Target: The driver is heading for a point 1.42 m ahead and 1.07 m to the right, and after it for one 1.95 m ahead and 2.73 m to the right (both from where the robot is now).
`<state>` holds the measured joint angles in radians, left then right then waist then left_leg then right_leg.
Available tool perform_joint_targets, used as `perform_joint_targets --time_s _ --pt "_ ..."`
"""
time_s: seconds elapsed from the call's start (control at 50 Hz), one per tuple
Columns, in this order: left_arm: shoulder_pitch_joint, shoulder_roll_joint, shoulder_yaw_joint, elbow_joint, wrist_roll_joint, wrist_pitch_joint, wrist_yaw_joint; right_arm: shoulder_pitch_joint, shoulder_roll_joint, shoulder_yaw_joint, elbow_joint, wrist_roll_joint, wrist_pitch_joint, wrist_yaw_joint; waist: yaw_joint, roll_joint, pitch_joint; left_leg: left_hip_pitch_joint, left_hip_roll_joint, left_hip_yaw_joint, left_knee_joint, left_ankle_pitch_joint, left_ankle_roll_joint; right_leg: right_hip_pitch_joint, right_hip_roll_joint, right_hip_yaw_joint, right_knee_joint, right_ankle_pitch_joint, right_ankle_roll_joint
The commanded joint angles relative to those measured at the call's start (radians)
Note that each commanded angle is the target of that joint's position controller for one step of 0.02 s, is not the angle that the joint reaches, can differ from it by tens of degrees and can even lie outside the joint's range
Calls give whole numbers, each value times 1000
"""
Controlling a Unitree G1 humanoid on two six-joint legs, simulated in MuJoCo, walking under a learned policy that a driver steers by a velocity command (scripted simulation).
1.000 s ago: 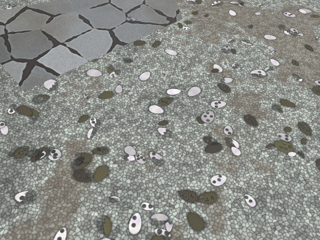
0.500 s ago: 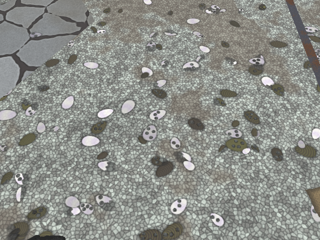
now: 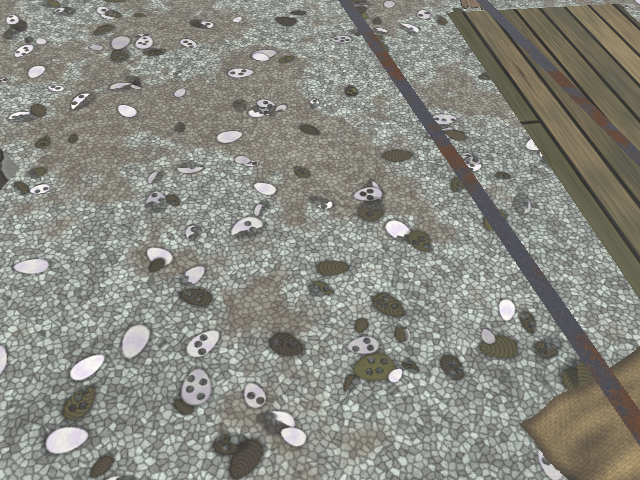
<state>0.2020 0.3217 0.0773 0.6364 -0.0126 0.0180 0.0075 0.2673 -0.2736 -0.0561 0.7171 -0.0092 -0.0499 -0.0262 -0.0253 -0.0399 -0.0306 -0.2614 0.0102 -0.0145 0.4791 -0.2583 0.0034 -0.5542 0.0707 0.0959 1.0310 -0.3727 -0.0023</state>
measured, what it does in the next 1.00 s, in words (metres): walks ahead, turning right: right foot, then left foot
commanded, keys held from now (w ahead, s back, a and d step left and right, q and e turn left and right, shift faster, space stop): w+e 0.86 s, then w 0.14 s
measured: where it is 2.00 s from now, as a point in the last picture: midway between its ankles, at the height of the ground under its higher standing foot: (514, 326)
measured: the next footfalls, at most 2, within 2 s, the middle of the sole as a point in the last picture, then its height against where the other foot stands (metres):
right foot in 0.34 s outside the picture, level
left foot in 0.82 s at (365, 443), level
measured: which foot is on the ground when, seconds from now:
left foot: down 0.00-0.36, up 0.38-0.80, down 0.82-1.00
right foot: up 0.00-0.32, down 0.34-0.84, up 0.86-1.00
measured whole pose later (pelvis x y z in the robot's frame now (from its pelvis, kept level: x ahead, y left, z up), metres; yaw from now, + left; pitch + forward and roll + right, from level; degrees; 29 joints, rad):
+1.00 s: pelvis +0.48 -0.17 +0.00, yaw -34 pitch +1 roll +1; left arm 0.29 0.31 0.07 0.71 -0.02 -0.02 0.01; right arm 0.23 -0.26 -0.06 0.74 -0.01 -0.10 0.02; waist -0.01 -0.04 0.03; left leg -0.26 -0.03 0.04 0.42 -0.18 0.03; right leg -0.50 -0.01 0.08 1.16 -0.36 -0.02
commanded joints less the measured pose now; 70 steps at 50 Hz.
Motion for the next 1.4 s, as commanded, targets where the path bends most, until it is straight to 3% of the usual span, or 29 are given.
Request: perform_joint_targets --time_s 0.02,0.14,0.26,0.3,0.34,0.36,0.38,0.4,0.42,0.46,0.54,0.64,0.7,0.78,0.8,0.82,0.84,0.86,0.88,0.9,0.96,1.1,1.22,1.26,1.3,1.32,1.34,1.36,1.4 --pt "-59 69 26 -82 -4 -24 -12 9 -139 -36 -55 -1 -22 -13 -22 180 67 182 242 -248 -294 -132 133 -277 -91 -7 111 114 36" --pt "-159 21 7 -122 -8 -35 -35 58 -175 -51 -22 1 -27 -2 -65 177 77 225 254 -61 -320 57 150 -227 -130 -55 -124 235 56" --pt "-217 20 1 -144 -14 -37 -64 73 -227 -72 17 34 -18 14 -66 172 114 233 292 51 -286 137 128 -68 -125 -136 -343 179 -13" --pt "-163 47 15 -139 -9 -35 -66 54 -250 -80 23 44 -10 14 -14 177 83 238 298 98 -180 413 109 61 -78 -183 -402 124 -61" --pt "122 139 71 -52 -10 -27 -51 72 -210 -65 25 41 -8 8 127 97 -95 106 215 214 225 670 47 509 7 -201 -495 195 -129" --pt "255 245 98 -37 -20 -22 -29 80 -122 -32 -24 -5 -16 9 154 -117 -185 -258 137 219 605 147 -20 828 -237 204 -537 108 -240" --pt "238 293 91 -62 -21 -42 -34 59 -79 -9 -80 -5 -50 11 115 -266 -322 -521 -30 13 846 -331 -48 956 -410 740 -737 -98 -398" --pt "218 197 62 -58 -14 -60 -41 -30 -178 -33 -89 36 -75 21 158 -126 -235 -629 29 -76 901 -249 -31 908 -400 644 -774 -93 -354" --pt "190 153 46 -47 -8 -70 -39 -59 -183 -31 -95 47 -89 27 133 -108 -136 -633 67 -60 854 -164 -3 795 -365 509 -759 -20 -323" --pt "68 103 26 -62 0 -73 -36 -50 -178 -37 -73 1 -89 18 50 -25 -34 -499 124 -65 693 -44 -7 547 -280 328 -769 190 -275" --pt "35 108 24 -48 6 -82 -14 -51 -139 -30 -64 -12 -57 26 4 -22 9 -411 100 -35 552 62 -56 379 -224 216 -818 419 -286" --pt "122 134 34 10 -11 -75 8 -272 -73 -1 -117 -2 -64 41 77 -35 59 -309 18 -19 155 346 -70 302 -158 149 -801 372 -221" --pt "174 138 37 41 -22 -71 13 -332 -100 -8 -137 15 -72 55 93 -39 66 -255 -2 -51 54 378 -53 346 -192 222 -766 308 -207" --pt "174 133 42 54 -16 -54 18 -263 -143 -30 -127 16 -82 56 47 -79 45 -157 -8 -60 5 220 1 451 -226 310 -640 394 -172" --pt "161 113 36 49 -14 -52 15 -172 -163 -45 -106 11 -85 49 -2 -73 -5 -19 -15 -37 -34 220 29 440 -181 292 -547 482 -148" --pt "150 67 17 30 -1 -52 9 -36 -199 -58 -93 -4 -89 42 -68 -34 -138 233 86 -115 2 209 84 352 -125 246 -327 432 -116" --pt "281 -7 -4 20 -9 -58 9 94 -280 -79 -74 -19 -79 36 -52 197 -320 630 325 -468 -2 81 224 37 15 121 41 91 -36" --pt "315 28 -10 11 -28 -66 10 125 -242 -72 -52 5 -69 47 -40 376 -363 692 427 -798 -139 -180 275 -164 9 100 235 -226 -15" --pt "233 113 13 24 -36 -64 11 76 -161 -51 -63 12 -64 44 -60 231 -208 561 380 -701 -181 -310 231 -221 -51 113 303 -141 -9" --pt "143 129 16 9 -25 -59 12 21 -130 -40 -64 6 -56 41 -58 144 -90 410 336 -549 -195 -226 196 -209 -85 63 290 -61 -6" --pt "100 68 12 -4 -11 -56 2 -50 -87 -22 -39 -9 -59 43 11 143 39 137 233 -314 -271 21 186 -92 -148 44 155 33 -14" --pt "-42 -2 -23 -27 7 -72 -20 -16 -158 -40 24 21 -63 41 -5 103 65 119 209 -107 -350 242 215 -75 -175 -34 -231 281 2" --pt "-208 17 -24 -72 -8 -87 -42 89 -202 -46 86 40 -34 39 -53 112 95 203 240 -62 -314 264 179 1 -133 -78 -456 340 -17" --pt "-196 39 -16 -74 -6 -89 -46 93 -216 -49 100 45 -21 35 -27 124 85 250 260 -61 -262 355 161 53 -114 -95 -500 279 -44" --pt "-2 97 20 -14 4 -89 -38 83 -201 -40 105 45 -11 29 83 107 -36 213 197 13 -16 617 115 355 -62 -142 -562 286 -92" --pt "174 159 44 23 9 -85 -27 79 -156 -18 87 25 -14 25 160 52 -165 50 151 55 245 472 73 632 -178 -13 -532 287 -144" --pt "243 267 63 36 18 -78 -21 166 -46 19 48 10 -31 29 117 -206 -278 -343 -19 80 626 -86 -1 942 -432 461 -613 120 -300" --pt "254 183 40 36 4 -80 -24 133 -116 4 63 25 -50 32 146 -171 -313 -463 -16 -67 771 -314 0 935 -456 629 -713 19 -324" --pt "131 112 14 31 5 -87 -28 10 -165 -11 27 48 -65 37 109 -76 -95 -522 80 -46 766 -162 19 713 -375 363 -737 125 -258"
Velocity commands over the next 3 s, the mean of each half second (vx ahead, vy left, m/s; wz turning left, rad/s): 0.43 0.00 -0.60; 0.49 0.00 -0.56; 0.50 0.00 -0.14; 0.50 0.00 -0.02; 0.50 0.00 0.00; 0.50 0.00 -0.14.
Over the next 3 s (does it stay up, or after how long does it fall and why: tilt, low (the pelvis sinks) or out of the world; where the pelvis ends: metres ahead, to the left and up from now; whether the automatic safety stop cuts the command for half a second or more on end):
stays up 1.37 -0.83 -0.01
